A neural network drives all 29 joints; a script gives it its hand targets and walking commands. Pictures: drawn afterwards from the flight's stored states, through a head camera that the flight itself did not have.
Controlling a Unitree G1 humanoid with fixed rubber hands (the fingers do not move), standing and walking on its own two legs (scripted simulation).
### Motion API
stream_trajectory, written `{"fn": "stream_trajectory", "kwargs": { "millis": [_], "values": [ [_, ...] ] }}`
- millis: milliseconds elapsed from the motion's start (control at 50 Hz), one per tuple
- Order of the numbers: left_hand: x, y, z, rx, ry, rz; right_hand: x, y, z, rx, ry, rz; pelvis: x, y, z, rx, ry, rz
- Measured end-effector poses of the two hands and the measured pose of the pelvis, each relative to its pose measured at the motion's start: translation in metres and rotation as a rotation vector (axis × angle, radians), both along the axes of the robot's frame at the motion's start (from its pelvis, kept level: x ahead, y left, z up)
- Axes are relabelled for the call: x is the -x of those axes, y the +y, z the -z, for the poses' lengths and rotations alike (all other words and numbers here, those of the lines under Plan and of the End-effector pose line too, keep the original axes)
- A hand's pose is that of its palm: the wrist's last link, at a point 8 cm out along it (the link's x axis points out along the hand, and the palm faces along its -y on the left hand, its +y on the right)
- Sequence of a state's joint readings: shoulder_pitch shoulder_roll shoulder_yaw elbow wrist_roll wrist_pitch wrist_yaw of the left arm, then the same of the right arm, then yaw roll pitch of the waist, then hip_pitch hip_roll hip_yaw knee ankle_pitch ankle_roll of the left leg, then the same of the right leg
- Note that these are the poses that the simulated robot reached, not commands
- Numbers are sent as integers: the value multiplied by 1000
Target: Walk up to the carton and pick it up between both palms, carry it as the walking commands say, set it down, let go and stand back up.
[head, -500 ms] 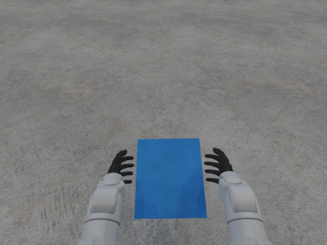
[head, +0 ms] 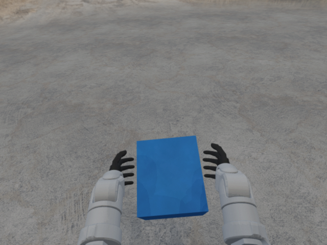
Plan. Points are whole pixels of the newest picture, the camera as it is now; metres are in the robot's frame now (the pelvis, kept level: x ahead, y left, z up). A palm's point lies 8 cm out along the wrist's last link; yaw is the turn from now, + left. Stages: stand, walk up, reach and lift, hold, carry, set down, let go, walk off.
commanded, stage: hold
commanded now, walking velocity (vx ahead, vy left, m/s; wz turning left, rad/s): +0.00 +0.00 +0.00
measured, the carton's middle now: (170, 178) +0.36 -0.02 -0.05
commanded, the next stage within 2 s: set down in 0.16 s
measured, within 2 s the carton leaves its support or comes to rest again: neither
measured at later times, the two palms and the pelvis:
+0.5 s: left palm (122, 182) +0.31 +0.12 +0.01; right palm (220, 169) +0.32 -0.16 +0.02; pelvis +0.01 -0.02 -0.01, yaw +3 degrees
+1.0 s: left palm (128, 193) +0.33 +0.12 -0.07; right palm (216, 191) +0.31 -0.15 -0.07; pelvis -0.01 +0.02 -0.03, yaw +2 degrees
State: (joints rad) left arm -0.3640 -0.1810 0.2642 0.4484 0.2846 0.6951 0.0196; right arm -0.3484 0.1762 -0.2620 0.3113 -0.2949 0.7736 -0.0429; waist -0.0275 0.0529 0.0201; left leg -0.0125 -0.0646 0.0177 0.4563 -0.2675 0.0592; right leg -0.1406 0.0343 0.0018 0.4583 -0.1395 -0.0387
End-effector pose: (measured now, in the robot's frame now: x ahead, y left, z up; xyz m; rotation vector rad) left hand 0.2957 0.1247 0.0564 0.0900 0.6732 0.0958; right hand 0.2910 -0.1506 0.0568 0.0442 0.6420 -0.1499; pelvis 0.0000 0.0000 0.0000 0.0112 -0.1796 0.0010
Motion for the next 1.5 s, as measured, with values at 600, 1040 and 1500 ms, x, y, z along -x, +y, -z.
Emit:
{"fn": "stream_trajectory", "kwargs": {
  "millis": [600,1040,1500],
  "values": [
    [-16,-2,58,6,50,-27,-28,0,53,53,47,-21,-12,-14,8,21,125,-54],
    [-33,-9,136,16,14,-33,-24,-3,138,25,25,75,14,16,39,11,385,-36],
    [-60,-18,220,43,-9,-85,-57,-10,221,7,10,101,21,-6,108,0,635,-42]
  ]
}}
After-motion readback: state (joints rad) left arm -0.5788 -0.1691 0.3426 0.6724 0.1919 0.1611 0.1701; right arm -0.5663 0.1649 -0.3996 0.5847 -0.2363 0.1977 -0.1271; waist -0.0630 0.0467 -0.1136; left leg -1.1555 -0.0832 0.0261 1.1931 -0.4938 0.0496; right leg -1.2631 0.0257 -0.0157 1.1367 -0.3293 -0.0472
